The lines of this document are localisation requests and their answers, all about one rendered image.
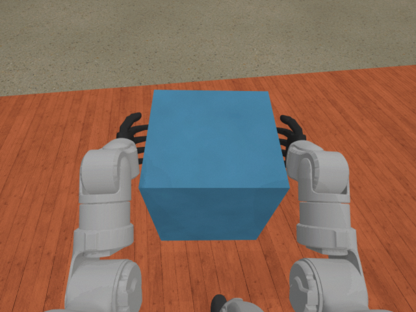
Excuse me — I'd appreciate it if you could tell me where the right robot forearm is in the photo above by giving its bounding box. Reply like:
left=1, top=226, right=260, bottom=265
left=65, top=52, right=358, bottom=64
left=286, top=140, right=369, bottom=304

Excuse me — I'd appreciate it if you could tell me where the right robot shin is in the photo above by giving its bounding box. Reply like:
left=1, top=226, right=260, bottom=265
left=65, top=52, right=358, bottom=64
left=221, top=298, right=243, bottom=309

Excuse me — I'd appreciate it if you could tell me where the right robot hand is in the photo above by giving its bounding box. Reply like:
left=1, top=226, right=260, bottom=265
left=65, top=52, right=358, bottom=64
left=276, top=115, right=306, bottom=167

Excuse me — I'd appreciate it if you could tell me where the left robot forearm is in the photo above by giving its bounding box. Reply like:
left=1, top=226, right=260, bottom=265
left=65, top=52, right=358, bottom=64
left=64, top=138, right=140, bottom=307

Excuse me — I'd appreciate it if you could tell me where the robot right foot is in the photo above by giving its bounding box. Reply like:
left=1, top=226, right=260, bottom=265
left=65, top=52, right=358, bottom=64
left=211, top=294, right=227, bottom=312

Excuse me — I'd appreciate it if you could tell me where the right robot upper arm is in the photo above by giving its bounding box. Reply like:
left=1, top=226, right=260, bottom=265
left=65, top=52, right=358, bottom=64
left=289, top=258, right=392, bottom=312

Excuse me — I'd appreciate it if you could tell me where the carton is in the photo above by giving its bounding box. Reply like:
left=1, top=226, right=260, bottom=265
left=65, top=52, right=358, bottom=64
left=138, top=90, right=290, bottom=241

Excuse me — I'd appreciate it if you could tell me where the left robot upper arm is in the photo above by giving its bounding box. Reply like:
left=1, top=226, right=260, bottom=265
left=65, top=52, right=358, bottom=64
left=44, top=259, right=142, bottom=312

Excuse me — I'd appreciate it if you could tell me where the left robot hand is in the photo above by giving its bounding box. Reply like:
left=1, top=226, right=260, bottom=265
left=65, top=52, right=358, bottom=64
left=116, top=112, right=148, bottom=164

